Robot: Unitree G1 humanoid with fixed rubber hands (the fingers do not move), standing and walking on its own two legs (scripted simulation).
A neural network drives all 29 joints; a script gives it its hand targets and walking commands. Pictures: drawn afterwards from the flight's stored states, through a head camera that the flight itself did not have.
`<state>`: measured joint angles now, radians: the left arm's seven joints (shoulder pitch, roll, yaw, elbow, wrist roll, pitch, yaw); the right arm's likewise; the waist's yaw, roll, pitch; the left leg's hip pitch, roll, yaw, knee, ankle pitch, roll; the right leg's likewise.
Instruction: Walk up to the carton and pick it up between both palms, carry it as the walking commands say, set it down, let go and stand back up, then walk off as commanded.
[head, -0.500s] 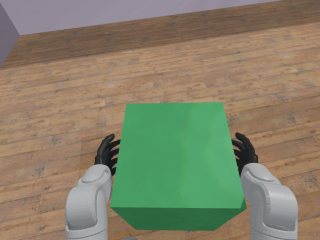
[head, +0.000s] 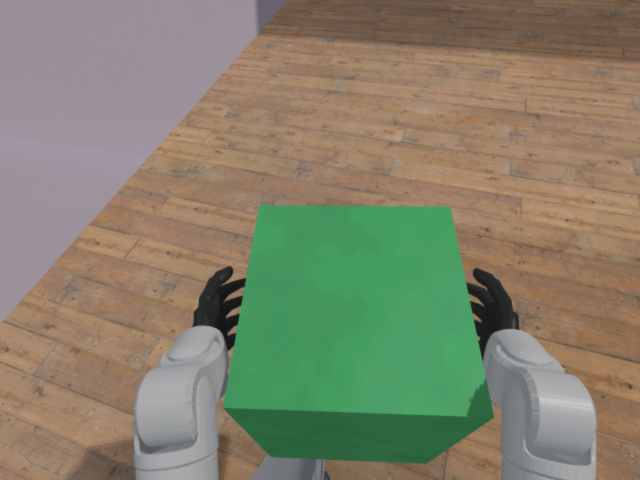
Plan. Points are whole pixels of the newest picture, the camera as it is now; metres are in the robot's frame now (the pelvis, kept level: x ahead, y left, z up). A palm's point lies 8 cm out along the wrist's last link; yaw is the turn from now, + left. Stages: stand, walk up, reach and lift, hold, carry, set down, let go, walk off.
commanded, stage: carry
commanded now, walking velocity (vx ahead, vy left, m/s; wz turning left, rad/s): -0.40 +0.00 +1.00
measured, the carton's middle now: (350, 346) +0.29 +0.00 -0.01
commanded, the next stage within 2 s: none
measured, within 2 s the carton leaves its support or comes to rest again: neither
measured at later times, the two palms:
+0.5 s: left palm out of the picture -0.07 +0.28 +0.07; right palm out of the picture +0.09 +0.02 +0.06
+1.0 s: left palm out of the picture -0.44 +0.21 +0.04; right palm out of the picture -0.16 +0.07 +0.05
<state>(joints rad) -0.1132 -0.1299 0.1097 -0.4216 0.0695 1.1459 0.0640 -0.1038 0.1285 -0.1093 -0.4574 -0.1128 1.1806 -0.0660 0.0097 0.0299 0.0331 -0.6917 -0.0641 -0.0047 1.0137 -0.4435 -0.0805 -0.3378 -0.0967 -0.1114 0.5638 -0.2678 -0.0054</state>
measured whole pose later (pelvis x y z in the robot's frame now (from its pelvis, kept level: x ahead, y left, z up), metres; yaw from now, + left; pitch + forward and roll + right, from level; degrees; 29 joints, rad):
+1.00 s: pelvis -0.42 -0.10 -0.02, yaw +59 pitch +1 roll -1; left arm -0.13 -0.13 0.14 -0.45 0.07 1.16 0.06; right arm -0.15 0.13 -0.11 -0.44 -0.11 1.19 -0.07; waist 0.06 0.00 0.12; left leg -0.50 0.00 -0.07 0.66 -0.18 -0.03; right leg -0.63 -0.12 -0.07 1.17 -0.43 0.05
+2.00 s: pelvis -0.52 -0.50 +0.00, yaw +119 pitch +1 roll +4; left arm -0.14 -0.13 0.11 -0.43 0.08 1.16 0.07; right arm -0.15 0.13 -0.13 -0.43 -0.08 1.17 -0.07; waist -0.06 -0.03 0.01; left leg -0.53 0.02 0.05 1.04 -0.42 -0.07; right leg -0.40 -0.23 -0.21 0.62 -0.23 0.01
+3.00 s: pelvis -0.32 -0.76 -0.01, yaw +150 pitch +1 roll +1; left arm -0.13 -0.13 0.17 -0.31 0.08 1.16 0.06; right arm -0.17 0.13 -0.11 -0.29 -0.12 1.17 -0.07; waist 0.03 0.03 -0.08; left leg -0.33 0.02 0.03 0.57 -0.27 -0.02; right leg -0.40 -0.10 -0.14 0.58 -0.19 0.00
